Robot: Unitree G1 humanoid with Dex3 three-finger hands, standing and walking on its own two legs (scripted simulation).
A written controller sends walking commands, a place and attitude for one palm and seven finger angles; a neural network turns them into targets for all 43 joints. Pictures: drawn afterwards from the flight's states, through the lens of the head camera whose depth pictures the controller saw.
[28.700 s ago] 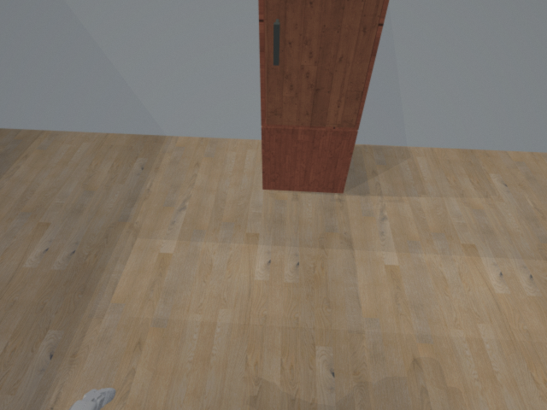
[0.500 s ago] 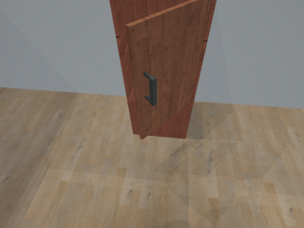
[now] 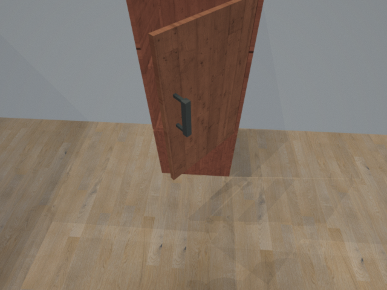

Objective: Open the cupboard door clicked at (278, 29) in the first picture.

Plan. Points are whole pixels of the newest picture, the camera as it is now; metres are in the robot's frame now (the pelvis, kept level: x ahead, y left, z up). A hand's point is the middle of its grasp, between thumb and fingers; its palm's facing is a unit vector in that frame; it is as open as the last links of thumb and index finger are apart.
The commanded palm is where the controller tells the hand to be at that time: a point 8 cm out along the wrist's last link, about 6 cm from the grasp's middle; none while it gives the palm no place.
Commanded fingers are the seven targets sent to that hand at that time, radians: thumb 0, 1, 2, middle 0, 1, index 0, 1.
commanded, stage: walk to a spot facing it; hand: left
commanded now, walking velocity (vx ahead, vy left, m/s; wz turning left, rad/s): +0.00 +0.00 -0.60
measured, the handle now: (182, 115) +0.58 +0.08 +0.00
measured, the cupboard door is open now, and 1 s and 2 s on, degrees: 48 48 48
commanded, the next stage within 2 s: none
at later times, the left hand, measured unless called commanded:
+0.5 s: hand out of the picture +0.06 +0.17 -0.17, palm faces -0.19 -0.94 -0.30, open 7.3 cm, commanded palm none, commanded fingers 0.00 0.90 0.90 -0.20 -0.30 -0.20 -0.30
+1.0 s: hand (147, 281) +0.17 +0.13 -0.17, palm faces -0.46 -0.85 -0.24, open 7.4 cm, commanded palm none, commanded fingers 0.00 0.90 0.90 -0.20 -0.30 -0.20 -0.30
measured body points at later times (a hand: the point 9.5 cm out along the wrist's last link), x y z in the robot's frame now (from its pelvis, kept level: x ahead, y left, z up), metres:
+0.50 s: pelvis -0.02 -0.02 -0.01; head +0.03 -0.06 +0.43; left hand +0.07 +0.22 -0.14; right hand -0.02 -0.29 -0.17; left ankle -0.01 +0.13 -0.67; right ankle -0.05 -0.11 -0.74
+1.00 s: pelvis -0.02 -0.02 -0.01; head +0.03 -0.04 +0.44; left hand +0.19 +0.18 -0.15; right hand -0.08 -0.27 -0.15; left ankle +0.02 +0.13 -0.74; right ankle -0.07 -0.13 -0.71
